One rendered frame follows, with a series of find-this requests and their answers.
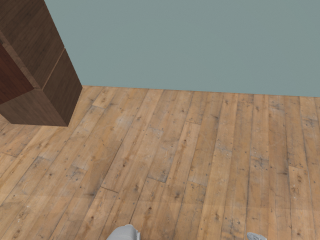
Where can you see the cupboard door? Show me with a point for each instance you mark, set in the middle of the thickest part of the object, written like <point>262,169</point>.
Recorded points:
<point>13,82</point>

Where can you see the robot left thigh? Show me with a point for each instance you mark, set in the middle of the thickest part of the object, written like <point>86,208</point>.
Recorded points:
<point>125,233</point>

